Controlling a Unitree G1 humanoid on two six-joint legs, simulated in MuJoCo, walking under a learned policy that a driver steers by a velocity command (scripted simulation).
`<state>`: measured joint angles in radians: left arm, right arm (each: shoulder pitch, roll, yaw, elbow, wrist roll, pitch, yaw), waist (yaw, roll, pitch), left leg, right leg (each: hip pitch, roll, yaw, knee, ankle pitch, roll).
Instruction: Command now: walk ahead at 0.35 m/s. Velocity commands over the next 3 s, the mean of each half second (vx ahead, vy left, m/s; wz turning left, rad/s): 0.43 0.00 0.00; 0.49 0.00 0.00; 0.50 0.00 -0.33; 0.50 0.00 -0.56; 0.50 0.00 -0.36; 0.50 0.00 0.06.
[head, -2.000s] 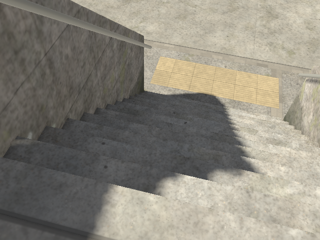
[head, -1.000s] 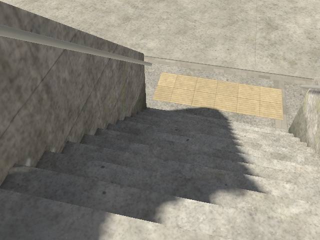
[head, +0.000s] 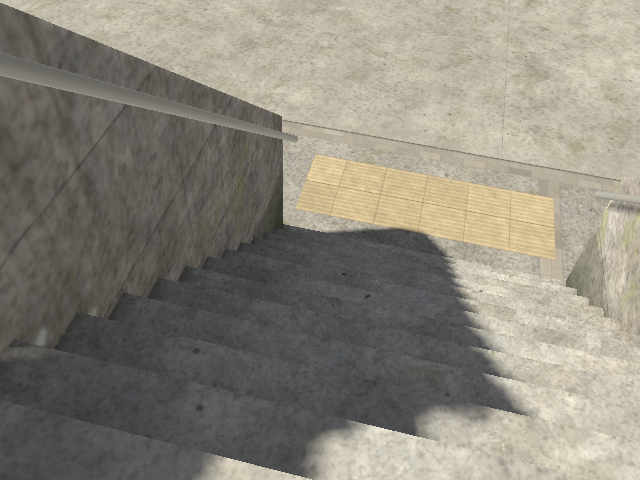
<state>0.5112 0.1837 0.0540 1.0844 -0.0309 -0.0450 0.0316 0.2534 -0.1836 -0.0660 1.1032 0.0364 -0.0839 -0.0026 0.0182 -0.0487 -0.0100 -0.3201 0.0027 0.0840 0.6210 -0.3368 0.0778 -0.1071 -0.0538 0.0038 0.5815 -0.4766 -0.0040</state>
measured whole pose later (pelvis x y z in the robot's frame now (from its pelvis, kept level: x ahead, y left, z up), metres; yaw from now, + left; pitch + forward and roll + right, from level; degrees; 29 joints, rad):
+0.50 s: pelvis +0.24 -0.03 -0.01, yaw +0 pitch +1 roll +1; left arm 0.09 0.20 0.06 0.85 -0.02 -0.09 -0.04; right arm 0.47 -0.19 -0.03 1.12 0.02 -0.08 -0.01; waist -0.02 0.00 0.03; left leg -0.16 -0.03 -0.06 1.08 -0.53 0.05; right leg -0.50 0.02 -0.04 0.70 -0.24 -0.07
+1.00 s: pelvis +0.46 +0.02 -0.02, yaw -1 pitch +2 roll -2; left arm 0.54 0.19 0.04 0.95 0.00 -0.07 0.06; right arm 0.18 -0.25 -0.07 0.88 0.01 -0.06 0.05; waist 0.06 0.02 -0.05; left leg -0.80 0.13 -0.10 0.86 0.22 0.05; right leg -0.18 0.01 0.00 0.74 -0.59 -0.01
